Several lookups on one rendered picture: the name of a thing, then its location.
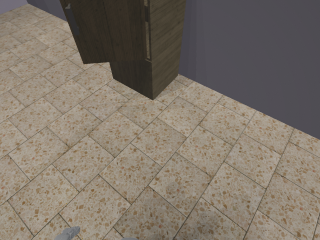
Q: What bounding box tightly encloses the cupboard door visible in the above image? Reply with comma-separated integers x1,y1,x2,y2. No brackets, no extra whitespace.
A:
59,0,147,64

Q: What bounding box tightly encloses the robot left hand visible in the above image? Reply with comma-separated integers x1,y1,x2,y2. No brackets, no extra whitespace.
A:
54,226,81,240

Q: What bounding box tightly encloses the handle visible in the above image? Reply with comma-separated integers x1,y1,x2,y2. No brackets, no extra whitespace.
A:
65,3,80,35

